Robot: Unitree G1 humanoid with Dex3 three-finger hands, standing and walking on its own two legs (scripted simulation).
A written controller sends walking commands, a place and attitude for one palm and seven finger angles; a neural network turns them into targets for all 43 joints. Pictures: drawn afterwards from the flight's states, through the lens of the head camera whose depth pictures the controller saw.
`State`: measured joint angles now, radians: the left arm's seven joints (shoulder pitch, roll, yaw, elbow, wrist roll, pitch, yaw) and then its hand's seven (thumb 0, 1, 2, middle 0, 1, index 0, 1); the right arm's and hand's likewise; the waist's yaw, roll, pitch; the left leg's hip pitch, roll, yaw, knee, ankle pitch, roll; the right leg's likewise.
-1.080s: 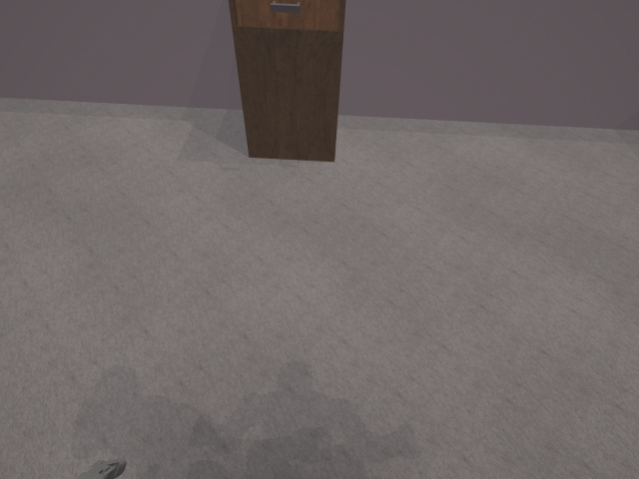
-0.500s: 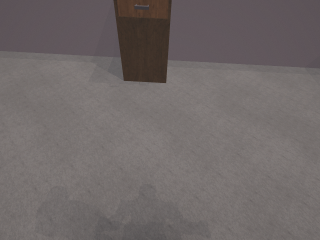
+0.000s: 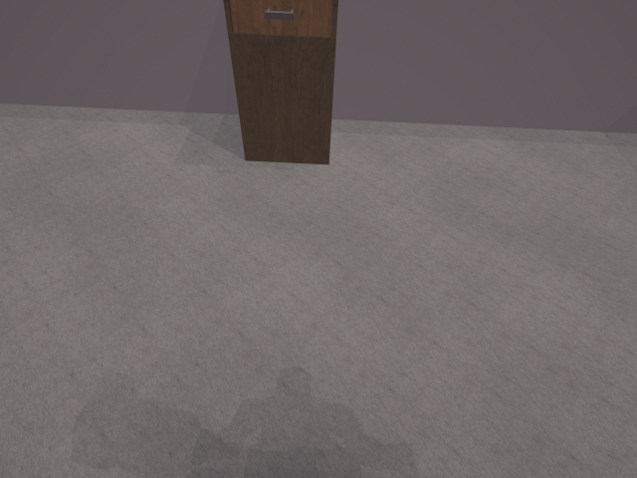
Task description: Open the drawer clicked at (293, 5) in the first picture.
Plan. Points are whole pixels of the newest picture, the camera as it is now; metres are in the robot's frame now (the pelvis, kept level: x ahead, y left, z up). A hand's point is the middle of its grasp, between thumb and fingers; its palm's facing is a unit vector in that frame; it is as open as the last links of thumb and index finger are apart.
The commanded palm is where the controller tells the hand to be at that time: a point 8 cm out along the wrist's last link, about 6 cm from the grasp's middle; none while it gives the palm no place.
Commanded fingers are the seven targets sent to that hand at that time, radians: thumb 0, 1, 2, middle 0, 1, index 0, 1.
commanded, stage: look at it before walking up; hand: left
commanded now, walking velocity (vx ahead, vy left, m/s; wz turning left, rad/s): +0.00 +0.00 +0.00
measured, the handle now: (280, 13) +1.72 +0.24 -0.04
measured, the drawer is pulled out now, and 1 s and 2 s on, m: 0.00 0.00 0.00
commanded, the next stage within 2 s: walk to a spot facing it in 0.36 s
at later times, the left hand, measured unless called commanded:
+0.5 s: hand out of the picture +0.08 +0.25 -0.16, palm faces -0.03 -0.94 -0.33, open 7.4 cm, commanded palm none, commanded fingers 0.00 0.90 0.90 -0.20 -0.30 -0.20 -0.30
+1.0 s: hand out of the picture +0.14 +0.20 -0.19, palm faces -0.02 -0.99 -0.13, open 7.4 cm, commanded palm none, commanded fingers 0.00 0.90 0.90 -0.20 -0.30 -0.20 -0.30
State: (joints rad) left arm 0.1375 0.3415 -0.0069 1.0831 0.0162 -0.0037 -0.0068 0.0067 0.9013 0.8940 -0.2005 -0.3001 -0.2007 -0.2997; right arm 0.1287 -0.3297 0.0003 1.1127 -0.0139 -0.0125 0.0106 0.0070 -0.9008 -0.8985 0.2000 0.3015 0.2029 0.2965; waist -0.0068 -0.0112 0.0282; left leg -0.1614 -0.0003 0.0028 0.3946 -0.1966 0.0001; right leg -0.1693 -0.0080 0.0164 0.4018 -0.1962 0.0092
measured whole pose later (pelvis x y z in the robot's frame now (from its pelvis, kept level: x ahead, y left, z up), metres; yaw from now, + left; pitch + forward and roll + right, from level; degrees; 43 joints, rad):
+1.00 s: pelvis +0.13 +0.02 -0.01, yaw -1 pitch +0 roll -1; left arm 0.27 0.18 0.04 1.10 0.03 0.01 -0.03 0.01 0.91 0.89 -0.20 -0.30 -0.20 -0.30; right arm 0.49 -0.09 0.00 1.16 -0.02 -0.09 -0.03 0.00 -0.90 -0.90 0.20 0.30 0.20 0.30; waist -0.04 -0.03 0.05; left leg 0.02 0.00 0.05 0.36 -0.38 0.04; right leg -0.54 -0.07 -0.08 1.07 -0.33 -0.01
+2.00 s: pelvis +0.55 +0.04 +0.00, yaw +0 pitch -1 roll +0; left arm 0.21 0.19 0.08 1.06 0.03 0.01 -0.03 0.01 0.93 0.89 -0.19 -0.30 -0.19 -0.30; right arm 0.40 -0.14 -0.05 1.13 -0.03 -0.07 -0.01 0.00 -0.93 -0.90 0.20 0.30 0.20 0.30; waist -0.02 -0.04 0.05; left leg 0.00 0.03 0.23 0.31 -0.28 0.02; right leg -0.56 -0.15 -0.09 0.81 -0.15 0.03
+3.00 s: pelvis +0.92 +0.05 +0.00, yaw +3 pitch -1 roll +1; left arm 0.19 0.18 0.07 1.06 0.03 0.01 -0.01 0.01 0.92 0.89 -0.19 -0.30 -0.19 -0.30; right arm 0.35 -0.13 -0.05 1.11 -0.03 -0.05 -0.01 0.00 -0.92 -0.90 0.20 0.30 0.20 0.30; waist -0.03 -0.02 0.03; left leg -0.11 0.02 0.22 0.36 -0.23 0.04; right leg -0.46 -0.13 -0.08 0.78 -0.25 0.03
